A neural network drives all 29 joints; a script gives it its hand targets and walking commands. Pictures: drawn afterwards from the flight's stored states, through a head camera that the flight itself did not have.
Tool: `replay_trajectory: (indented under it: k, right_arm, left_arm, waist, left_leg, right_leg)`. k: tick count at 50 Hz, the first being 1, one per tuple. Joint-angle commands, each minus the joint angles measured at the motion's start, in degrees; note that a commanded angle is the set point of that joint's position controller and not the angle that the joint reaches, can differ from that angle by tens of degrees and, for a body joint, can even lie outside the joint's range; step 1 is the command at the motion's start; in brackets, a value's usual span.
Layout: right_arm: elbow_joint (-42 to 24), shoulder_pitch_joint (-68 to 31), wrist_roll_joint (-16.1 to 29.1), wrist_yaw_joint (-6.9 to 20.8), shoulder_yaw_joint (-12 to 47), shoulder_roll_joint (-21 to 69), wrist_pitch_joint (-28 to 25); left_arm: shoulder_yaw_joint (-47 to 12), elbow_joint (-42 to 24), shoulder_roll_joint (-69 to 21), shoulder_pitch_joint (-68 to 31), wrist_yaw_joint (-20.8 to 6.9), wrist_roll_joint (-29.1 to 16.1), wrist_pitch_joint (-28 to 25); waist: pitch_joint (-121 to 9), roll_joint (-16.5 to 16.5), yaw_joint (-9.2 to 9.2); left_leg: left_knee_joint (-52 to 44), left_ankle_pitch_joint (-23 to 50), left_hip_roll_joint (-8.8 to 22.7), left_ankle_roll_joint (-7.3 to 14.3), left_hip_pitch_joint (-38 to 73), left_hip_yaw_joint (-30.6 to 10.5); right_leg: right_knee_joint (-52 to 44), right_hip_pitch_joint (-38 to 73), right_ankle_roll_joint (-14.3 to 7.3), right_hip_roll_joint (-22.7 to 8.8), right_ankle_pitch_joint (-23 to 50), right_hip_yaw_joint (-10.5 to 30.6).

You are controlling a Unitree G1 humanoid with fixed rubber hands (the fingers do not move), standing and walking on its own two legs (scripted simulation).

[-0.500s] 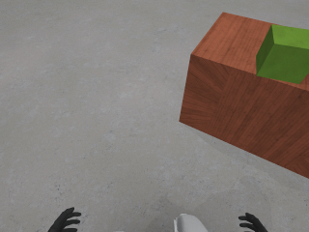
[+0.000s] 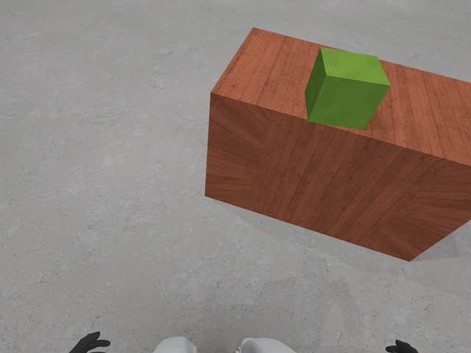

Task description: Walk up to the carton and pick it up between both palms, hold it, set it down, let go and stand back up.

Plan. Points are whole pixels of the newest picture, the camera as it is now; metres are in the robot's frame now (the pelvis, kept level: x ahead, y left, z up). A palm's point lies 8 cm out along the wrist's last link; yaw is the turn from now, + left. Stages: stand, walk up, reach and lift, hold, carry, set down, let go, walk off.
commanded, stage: walk up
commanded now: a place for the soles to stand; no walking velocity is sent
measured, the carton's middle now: (342, 89) +0.87 -0.36 -0.03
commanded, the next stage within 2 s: none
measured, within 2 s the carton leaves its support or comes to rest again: neither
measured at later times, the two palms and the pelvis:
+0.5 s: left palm (135, 321) +0.19 +0.18 -0.12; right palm out of the picture +0.07 -0.39 -0.08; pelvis +0.05 -0.08 -0.01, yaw -11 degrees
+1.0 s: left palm (171, 285) +0.26 +0.12 -0.13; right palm out of the picture +0.02 -0.42 -0.08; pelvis +0.10 -0.12 -0.02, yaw -16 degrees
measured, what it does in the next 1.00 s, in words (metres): steps to the right, turning right: right foot, then left foot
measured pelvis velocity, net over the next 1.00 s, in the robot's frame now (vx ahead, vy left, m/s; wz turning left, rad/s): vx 0.10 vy -0.12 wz -0.28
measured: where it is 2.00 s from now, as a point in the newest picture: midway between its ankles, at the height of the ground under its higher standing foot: outside the picture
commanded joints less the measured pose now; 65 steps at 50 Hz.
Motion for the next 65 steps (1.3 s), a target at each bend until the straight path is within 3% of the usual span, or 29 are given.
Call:
replay_trajectory:
  k: [1,4,6,13,17,19,20,21,22,25,32,33,34,35,36,37,39,42,45,49,51,52,53,54,55,56,58,61,65]
  right_arm:
    - [0.9,4.3,-0.5,-3.5,-9.8,-19.7,-3.4]
    - [0.8,6.6,0.1,-3.5,-9.0,-18.8,-3.5]
    - [0.1,9.4,0.1,-3.6,-9.0,-18.9,-3.5]
    - [-1.6,6.3,0.0,-3.0,-10.4,-22.5,-4.3]
    - [-1.3,0.7,-0.3,-2.1,-9.8,-22.0,-3.9]
    - [-1.2,0.7,-0.2,-1.6,-7.6,-15.2,-3.2]
    - [-2.6,0.9,1.0,-1.2,-6.1,-10.8,-3.0]
    - [-2.7,-0.9,1.3,-1.4,-6.9,-14.8,-2.3]
    - [-0.9,-1.1,0.9,-1.4,-7.3,-16.9,-1.6]
    - [1.6,1.1,0.7,-0.3,-7.6,-16.5,-1.2]
    - [3.9,5.7,1.2,0.5,-8.9,-17.4,-2.3]
    - [4.7,10.2,0.7,0.5,-9.1,-16.2,-2.8]
    - [7.8,18.6,0.5,0.1,-9.4,-16.5,-3.7]
    - [7.8,25.0,-1.0,-1.1,-11.4,-22.6,-4.2]
    - [4.6,15.0,-0.6,-1.7,-11.5,-24.2,-4.1]
    - [3.2,9.0,0.1,-2.0,-11.5,-25.1,-3.9]
    - [2.6,4.1,-0.8,-2.5,-10.3,-21.8,-4.4]
    - [1.6,8.4,-0.5,-1.9,-9.2,-20.3,-5.1]
    - [1.4,12.3,-0.2,-2.1,-9.6,-21.5,-5.1]
    - [-0.1,9.5,-0.2,-1.8,-10.0,-23.1,-5.1]
    - [-0.3,5.3,-0.4,-1.4,-9.7,-23.3,-4.5]
    - [-1.3,0.5,0.0,-0.8,-9.5,-23.0,-4.1]
    - [-1.4,-0.2,-0.4,-0.5,-7.8,-18.3,-3.7]
    - [-1.2,3.2,0.0,0.0,-5.8,-11.6,-3.3]
    - [-2.0,3.9,1.2,0.0,-4.6,-10.5,-3.0]
    - [-1.1,1.2,1.5,-0.5,-6.6,-17.2,-2.2]
    - [0.1,-1.4,0.6,0.2,-6.5,-17.5,-1.5]
    - [3.1,2.4,0.6,0.9,-6.5,-15.0,-0.7]
    - [3.9,1.6,0.3,1.5,-7.1,-17.6,-0.4]
  left_arm:
    - [8.9,-4.8,16.5,-2.6,1.2,4.2,-1.5]
    - [8.6,-5.2,14.4,0.4,1.1,2.9,-1.8]
    - [7.5,-6.0,13.1,-1.3,0.8,2.8,-1.6]
    - [7.8,-7.6,14.5,-6.7,0.0,2.5,-2.6]
    - [8.6,-3.0,14.1,3.3,0.0,1.9,-3.7]
    - [11.4,1.2,18.3,17.0,1.5,2.2,-4.2]
    - [11.8,-0.3,22.5,14.8,2.3,2.2,-4.5]
    - [11.5,-1.0,22.3,12.9,2.4,1.3,-4.7]
    - [11.3,-2.3,23.3,9.2,2.6,0.5,-4.5]
    - [10.3,-3.4,19.7,3.1,2.8,1.5,-4.2]
    - [9.9,-4.6,21.1,-0.9,1.9,2.9,-4.0]
    - [9.6,-5.5,20.0,-3.4,1.8,2.6,-3.7]
    - [8.4,-6.3,16.8,-7.4,2.0,2.6,-3.5]
    - [6.9,-9.1,8.9,-9.5,2.4,1.8,-3.7]
    - [7.5,-7.8,12.4,-6.4,3.1,2.5,-3.1]
    - [7.6,-6.3,15.6,-4.8,2.8,2.8,-2.7]
    - [8.7,-3.6,17.7,-1.4,2.4,3.1,-3.5]
    - [8.6,-3.1,16.0,-1.1,2.4,2.1,-3.8]
    - [7.7,-6.1,14.4,-5.7,2.4,1.8,-4.2]
    - [7.6,-7.1,15.7,-7.2,1.9,1.3,-5.1]
    - [8.3,-5.6,16.5,-3.2,1.5,1.1,-5.7]
    - [8.9,-2.0,17.8,4.9,1.8,1.1,-5.9]
    - [10.4,2.0,19.4,14.5,2.6,1.1,-6.6]
    - [11.6,2.8,21.6,20.0,3.7,1.0,-6.9]
    - [11.4,0.3,24.4,17.2,4.4,1.1,-7.3]
    - [11.5,-0.5,25.7,12.6,4.4,0.1,-7.2]
    - [10.4,-1.3,24.0,7.5,5.2,0.0,-7.4]
    - [9.6,0.4,20.8,7.8,5.6,-0.1,-7.9]
    - [9.2,0.3,21.5,4.9,5.4,0.0,-8.5]
  waist:
    - [-3.0,5.7,-1.68]
    - [-8.1,7.8,-1.29]
    - [-7.2,6.6,-1.78]
    - [-5.3,9.5,-2.90]
    - [-12.9,10.1,3.69]
    - [-17.7,-6.7,11.08]
    - [-13.8,-21.6,9.94]
    - [-11.8,-15.6,8.65]
    - [-9.9,-10.3,6.95]
    - [-0.7,-4.2,3.36]
    - [3.6,-4.1,0.16]
    - [0.3,-3.0,-3.14]
    - [-2.1,2.1,-8.41]
    - [-3.0,24.3,-12.65]
    - [-1.7,12.5,-6.96]
    - [-0.4,8.1,-4.01]
    - [0.4,5.1,-1.00]
    - [-4.1,6.0,-1.36]
    - [-5.1,7.4,-2.98]
    - [-4.4,11.5,-2.69]
    - [-5.2,12.1,-0.08]
    - [-10.2,12.6,5.25]
    - [-14.5,2.2,9.44]
    - [-14.2,-11.2,12.10]
    - [-13.3,-16.0,9.67]
    - [-11.9,-8.1,8.15]
    - [-3.5,-0.7,4.71]
    - [1.8,-3.9,2.70]
    - [3.5,-0.8,1.64]
  left_leg:
    - [-32.7,8.2,22.3,5.2,23.2,-30.2]
    - [-21.4,40.9,19.7,6.5,27.5,-17.7]
    - [-19.5,46.4,20.4,6.9,25.3,-15.4]
    - [-19.9,32.5,23.8,11.1,17.5,-13.2]
    - [-12.9,22.8,19.2,7.3,6.6,-4.7]
    - [18.4,19.0,9.4,1.6,-9.2,2.7]
    - [25.6,-4.2,-1.6,-2.0,-23.2,4.1]
    - [25.9,-7.2,-1.5,-2.2,-28.7,0.5]
    - [26.7,-6.4,1.2,-1.6,-23.5,-2.0]
    - [20.6,-6.3,3.3,-0.5,-16.3,-2.7]
    - [-0.1,-8.7,1.7,1.9,-0.5,-3.0]
    - [-7.6,-6.4,0.7,2.8,10.3,-1.4]
    - [-16.8,-3.5,1.0,4.0,24.4,-5.5]
    - [-34.8,-21.4,16.0,5.4,27.8,-33.4]
    - [-40.9,-23.8,23.9,5.3,22.6,-45.9]
    - [-41.4,-28.2,25.6,4.7,16.1,-44.3]
    - [-34.9,-14.5,23.1,6.4,16.1,-35.8]
    - [-24.4,17.3,19.8,7.3,19.6,-23.5]
    - [-18.6,34.8,22.8,11.7,24.1,-21.9]
    - [-18.7,23.6,23.1,12.5,15.3,-20.4]
    - [-16.6,14.1,20.6,10.7,6.7,-16.7]
    - [-8.7,9.5,16.5,7.4,-2.4,-10.8]
    - [9.7,14.6,10.8,4.4,-11.2,-3.9]
    - [27.6,6.3,4.1,0.4,-24.9,1.5]
    - [33.1,-5.9,-2.6,-2.0,-33.2,-0.9]
    - [32.0,-4.8,-0.4,-1.1,-30.7,-5.3]
    - [29.8,-2.0,2.8,-1.2,-29.0,-6.0]
    - [26.6,2.0,3.7,-1.0,-25.2,-6.0]
    - [20.2,5.5,4.3,-0.6,-20.2,-7.0]
  right_leg:
    - [17.8,-26.8,4.9,-7.6,0.2,11.2]
    - [20.4,-24.4,6.1,-9.1,0.3,7.1]
    - [19.2,-25.2,5.2,-10.4,-0.8,5.2]
    - [5.6,-21.9,4.7,-18.4,-2.6,3.4]
    - [-6.6,1.0,1.9,-14.2,0.8,-4.0]
    - [-17.1,22.6,-0.9,-11.9,-5.5,4.5]
    - [-27.8,24.4,-4.4,-19.7,-4.5,26.8]
    - [-35.0,24.8,-9.1,-25.4,-5.9,41.6]
    - [-37.1,15.4,-9.4,-27.3,-17.0,43.4]
    - [-35.4,0.8,-4.8,-23.2,-24.3,33.0]
    - [-31.2,-12.7,-9.3,-23.1,-23.1,31.9]
    - [-24.4,-18.4,-8.3,-20.6,-21.0,24.7]
    - [-11.2,-27.6,-4.1,-15.1,-15.6,16.4]
    - [15.3,-38.2,1.1,-2.5,-9.2,7.1]
    - [22.1,-38.0,2.9,-3.7,-6.9,9.3]
    - [22.4,-36.5,2.8,-6.7,-3.0,12.2]
    - [21.1,-31.8,3.8,-9.0,-0.8,10.2]
    - [16.9,-26.4,4.9,-11.1,-1.8,7.3]
    - [16.0,-30.4,3.9,-12.8,-5.0,5.8]
    - [7.3,-23.7,3.0,-16.7,-9.8,3.4]
    - [0.1,-13.6,2.1,-14.6,-8.6,0.7]
    - [-6.5,3.4,1.1,-15.1,-4.0,0.6]
    - [-9.8,19.3,0.6,-9.9,-5.4,-0.3]
    - [-14.4,27.5,0.1,-13.6,-11.8,11.0]
    - [-28.8,23.1,-5.6,-24.7,-19.2,38.9]
    - [-37.7,20.7,-8.8,-30.3,-21.6,52.3]
    - [-34.6,11.4,-5.7,-28.1,-14.7,44.2]
    - [-30.1,5.6,-3.7,-25.8,-2.9,36.4]
    - [-32.4,0.9,-3.2,-24.3,-19.6,34.8]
